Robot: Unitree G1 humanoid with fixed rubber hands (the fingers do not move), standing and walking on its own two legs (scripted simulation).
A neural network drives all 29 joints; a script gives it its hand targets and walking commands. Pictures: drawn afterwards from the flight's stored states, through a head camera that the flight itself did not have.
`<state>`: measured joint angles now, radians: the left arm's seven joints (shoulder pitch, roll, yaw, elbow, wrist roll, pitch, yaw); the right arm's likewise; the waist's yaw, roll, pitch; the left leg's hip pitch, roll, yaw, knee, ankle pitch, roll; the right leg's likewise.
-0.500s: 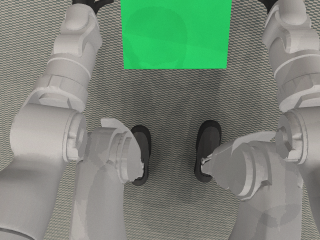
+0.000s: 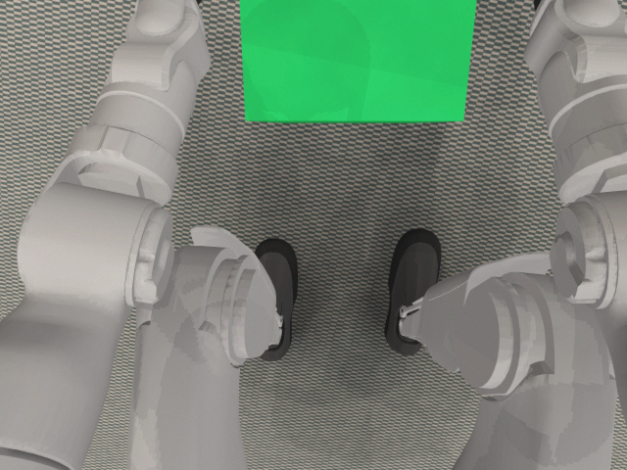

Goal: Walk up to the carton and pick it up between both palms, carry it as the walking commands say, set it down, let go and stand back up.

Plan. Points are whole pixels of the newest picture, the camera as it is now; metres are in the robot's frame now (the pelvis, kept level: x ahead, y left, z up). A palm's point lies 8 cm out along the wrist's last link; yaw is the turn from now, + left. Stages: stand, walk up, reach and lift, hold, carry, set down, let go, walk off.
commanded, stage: reach and lift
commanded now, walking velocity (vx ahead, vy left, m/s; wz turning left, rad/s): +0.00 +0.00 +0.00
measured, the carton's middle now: out of the picture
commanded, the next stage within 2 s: none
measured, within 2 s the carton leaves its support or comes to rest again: leaves its support in 1.10 s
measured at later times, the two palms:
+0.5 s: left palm out of the picture +0.54 +0.14 -0.18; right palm out of the picture +0.56 -0.14 -0.18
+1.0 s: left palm out of the picture +0.55 +0.14 -0.18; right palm out of the picture +0.56 -0.14 -0.18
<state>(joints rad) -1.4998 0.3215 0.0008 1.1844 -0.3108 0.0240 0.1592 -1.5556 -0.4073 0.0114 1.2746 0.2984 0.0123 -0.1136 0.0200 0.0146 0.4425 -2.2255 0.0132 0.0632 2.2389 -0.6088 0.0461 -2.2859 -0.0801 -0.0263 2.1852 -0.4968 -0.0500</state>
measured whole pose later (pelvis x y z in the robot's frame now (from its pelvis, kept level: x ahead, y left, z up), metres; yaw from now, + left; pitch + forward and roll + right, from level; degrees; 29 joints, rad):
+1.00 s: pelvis +0.01 -0.01 -0.01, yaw +2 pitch +33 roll +1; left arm -1.49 0.26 0.18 1.11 -0.11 0.16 0.07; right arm -1.56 -0.30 -0.15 1.19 0.07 0.16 -0.05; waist 0.00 0.02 0.42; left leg -2.25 -0.04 0.02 2.29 -0.62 0.00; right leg -2.30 -0.01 -0.01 2.26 -0.54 -0.02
